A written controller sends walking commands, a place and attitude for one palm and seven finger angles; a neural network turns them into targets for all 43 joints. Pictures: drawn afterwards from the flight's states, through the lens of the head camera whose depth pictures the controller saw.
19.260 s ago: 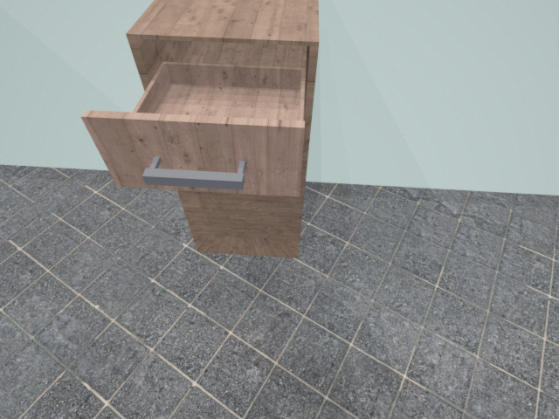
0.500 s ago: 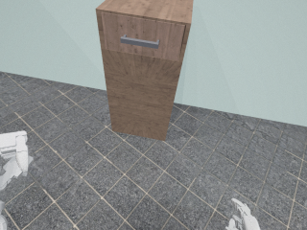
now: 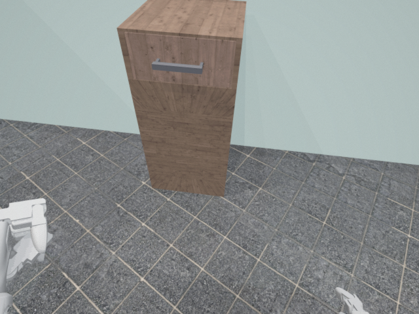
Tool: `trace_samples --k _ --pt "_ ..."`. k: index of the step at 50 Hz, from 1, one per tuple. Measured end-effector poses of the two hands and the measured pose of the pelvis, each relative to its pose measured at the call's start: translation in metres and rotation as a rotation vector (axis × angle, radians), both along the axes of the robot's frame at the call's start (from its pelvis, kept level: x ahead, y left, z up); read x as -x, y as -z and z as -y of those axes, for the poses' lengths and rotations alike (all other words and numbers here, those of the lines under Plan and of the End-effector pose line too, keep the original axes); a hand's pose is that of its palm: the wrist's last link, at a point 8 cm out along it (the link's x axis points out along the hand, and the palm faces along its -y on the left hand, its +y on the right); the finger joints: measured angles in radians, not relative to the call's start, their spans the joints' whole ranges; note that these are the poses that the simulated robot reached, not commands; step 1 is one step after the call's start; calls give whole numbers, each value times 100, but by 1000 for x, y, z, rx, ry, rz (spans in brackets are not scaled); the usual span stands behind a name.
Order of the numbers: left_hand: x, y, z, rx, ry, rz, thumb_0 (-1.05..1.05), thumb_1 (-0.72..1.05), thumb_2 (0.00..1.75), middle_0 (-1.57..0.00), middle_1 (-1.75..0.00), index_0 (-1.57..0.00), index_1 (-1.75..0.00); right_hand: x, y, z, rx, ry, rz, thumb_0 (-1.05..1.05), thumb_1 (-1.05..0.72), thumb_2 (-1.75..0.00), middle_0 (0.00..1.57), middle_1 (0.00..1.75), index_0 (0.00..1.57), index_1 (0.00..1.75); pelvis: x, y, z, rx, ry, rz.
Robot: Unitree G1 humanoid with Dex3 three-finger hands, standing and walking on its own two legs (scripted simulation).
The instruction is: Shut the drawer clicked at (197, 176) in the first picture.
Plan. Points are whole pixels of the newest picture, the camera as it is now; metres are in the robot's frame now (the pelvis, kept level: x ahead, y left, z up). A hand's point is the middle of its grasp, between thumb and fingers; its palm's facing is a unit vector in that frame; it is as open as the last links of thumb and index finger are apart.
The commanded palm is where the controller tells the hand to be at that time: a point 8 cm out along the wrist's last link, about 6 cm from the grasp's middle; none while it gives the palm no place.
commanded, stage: stop stepping back and stand still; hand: left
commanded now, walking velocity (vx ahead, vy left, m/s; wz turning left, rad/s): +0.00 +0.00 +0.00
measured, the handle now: (178, 65) +0.91 +0.15 +0.05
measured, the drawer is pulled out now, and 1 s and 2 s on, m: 0.00 0.00 0.00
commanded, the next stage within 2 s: let the arm hang, fingers relaxed in 0.88 s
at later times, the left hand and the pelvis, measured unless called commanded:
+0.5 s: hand (34, 217) +0.21 +0.26 +0.16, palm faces +0.33 -0.83 -0.46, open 3.3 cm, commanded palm +0.15 +0.30 +0.18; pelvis +0.01 +0.03 +0.01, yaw -1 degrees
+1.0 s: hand (25, 231) +0.19 +0.27 +0.15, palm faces +0.33 -0.82 -0.47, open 3.3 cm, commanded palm none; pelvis +0.00 +0.03 +0.01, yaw +0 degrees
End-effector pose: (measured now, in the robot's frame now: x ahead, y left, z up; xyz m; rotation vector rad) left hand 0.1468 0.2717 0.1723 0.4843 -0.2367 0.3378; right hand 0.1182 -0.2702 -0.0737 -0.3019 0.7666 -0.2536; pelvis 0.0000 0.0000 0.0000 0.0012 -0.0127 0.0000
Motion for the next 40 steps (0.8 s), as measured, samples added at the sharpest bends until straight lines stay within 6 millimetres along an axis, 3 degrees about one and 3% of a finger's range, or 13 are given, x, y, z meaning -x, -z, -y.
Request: trace_samples --k 8,13,19,29,40 --pt "-15 -23 -10 -88 15 53 2 89 90 -141 -160 -141 -160 -47 -10 -37 -88 -61 109 2 -90 -90 20 30 20 30 -10 -2 -6 -1 16 -3" --pt "-25 -14 -16 -54 8 -4 1 89 90 -141 -160 -141 -160 -61 -7 -60 -144 -84 112 1 -90 -90 20 30 20 30 -13 -4 -13 5 24 -8" --pt "-28 0 -21 -13 19 -82 1 89 90 -141 -160 -141 -160 -57 -5 -72 -144 -87 68 1 -90 -90 20 30 21 30 -16 -6 -21 5 26 -10" --pt "-25 -13 -32 -46 28 -36 2 89 90 -141 -160 -141 -160 -43 -6 -69 -101 -63 30 1 -90 -90 20 30 21 30 -13 -7 -31 8 21 -9" --pt "-13 -5 -37 -25 14 -69 2 89 90 -141 -160 -141 -160 -34 -7 -67 -94 -45 39 1 -90 -90 20 30 20 30 -4 -8 -34 10 20 -7"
